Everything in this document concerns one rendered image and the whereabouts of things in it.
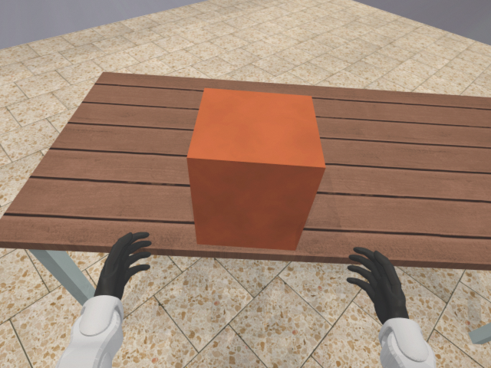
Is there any left robot hand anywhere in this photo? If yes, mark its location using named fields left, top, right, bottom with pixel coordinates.
left=94, top=232, right=152, bottom=300

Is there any left robot forearm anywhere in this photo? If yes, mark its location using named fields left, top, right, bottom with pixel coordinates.
left=55, top=295, right=124, bottom=368

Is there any right robot hand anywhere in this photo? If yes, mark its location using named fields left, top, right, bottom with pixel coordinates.
left=347, top=247, right=409, bottom=324

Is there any right robot forearm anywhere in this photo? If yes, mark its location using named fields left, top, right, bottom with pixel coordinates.
left=378, top=317, right=436, bottom=368

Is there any table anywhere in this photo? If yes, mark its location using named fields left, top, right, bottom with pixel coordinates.
left=0, top=72, right=491, bottom=344

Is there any carton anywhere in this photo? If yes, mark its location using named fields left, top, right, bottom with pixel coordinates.
left=187, top=88, right=326, bottom=251

